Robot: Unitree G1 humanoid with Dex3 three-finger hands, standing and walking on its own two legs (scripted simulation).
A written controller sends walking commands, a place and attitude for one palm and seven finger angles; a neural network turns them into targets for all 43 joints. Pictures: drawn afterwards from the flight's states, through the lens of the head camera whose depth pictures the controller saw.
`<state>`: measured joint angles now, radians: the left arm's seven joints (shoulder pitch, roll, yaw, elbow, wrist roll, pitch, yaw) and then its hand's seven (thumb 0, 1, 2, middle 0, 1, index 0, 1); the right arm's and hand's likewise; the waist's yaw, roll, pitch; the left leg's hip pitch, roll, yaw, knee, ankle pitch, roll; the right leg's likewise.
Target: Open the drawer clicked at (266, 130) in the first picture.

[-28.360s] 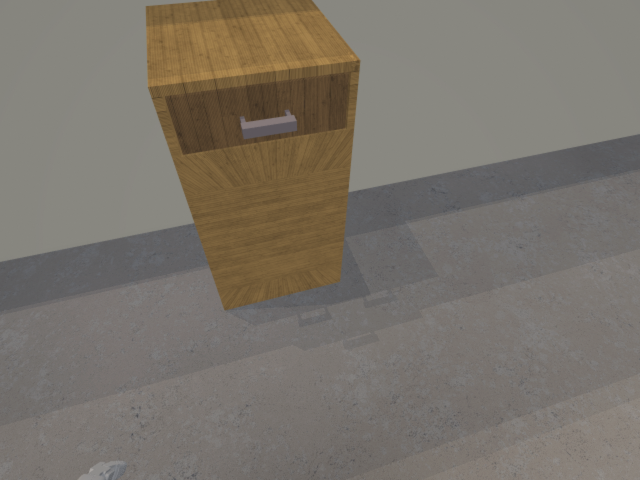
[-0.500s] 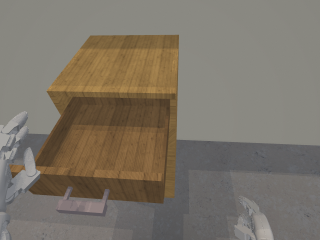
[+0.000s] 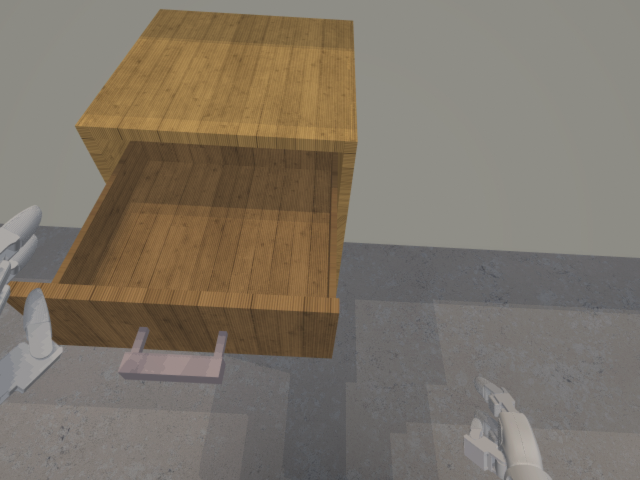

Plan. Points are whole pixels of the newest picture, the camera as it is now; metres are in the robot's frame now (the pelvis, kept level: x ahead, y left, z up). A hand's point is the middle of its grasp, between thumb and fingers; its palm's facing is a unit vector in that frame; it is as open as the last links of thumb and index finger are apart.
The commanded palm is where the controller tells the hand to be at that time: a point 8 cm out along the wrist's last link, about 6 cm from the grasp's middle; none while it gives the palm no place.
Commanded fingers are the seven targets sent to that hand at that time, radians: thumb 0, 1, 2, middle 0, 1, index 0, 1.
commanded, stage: step back with the hand held close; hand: left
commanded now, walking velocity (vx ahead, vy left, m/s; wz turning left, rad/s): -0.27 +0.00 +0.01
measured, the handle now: (178, 351) +0.26 +0.20 -0.01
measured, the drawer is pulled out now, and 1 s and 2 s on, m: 0.29 0.29 0.29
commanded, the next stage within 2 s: stop stepping back and stand still in 0.66 s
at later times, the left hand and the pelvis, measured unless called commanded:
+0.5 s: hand out of the picture +0.15 +0.25 +0.18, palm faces +0.31 -0.84 -0.44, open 7.4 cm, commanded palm +0.09 +0.29 +0.19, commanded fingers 0.00 0.90 0.90 -0.20 -0.30 -0.20 -0.30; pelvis -0.06 +0.02 +0.00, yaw -2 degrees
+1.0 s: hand out of the picture +0.04 +0.22 +0.16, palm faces +0.26 -0.84 -0.47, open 7.4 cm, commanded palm -0.03 +0.27 +0.19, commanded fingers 0.00 0.90 0.90 -0.20 -0.30 -0.20 -0.30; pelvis -0.17 +0.00 -0.01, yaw -2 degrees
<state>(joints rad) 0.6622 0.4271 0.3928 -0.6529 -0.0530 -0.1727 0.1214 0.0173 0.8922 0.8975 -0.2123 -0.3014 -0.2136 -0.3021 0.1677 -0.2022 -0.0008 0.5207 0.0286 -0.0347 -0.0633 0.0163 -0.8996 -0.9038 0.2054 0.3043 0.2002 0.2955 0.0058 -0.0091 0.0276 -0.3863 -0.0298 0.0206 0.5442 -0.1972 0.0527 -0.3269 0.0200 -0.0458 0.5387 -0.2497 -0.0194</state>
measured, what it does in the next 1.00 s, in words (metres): walks backwards: right foot, then left foot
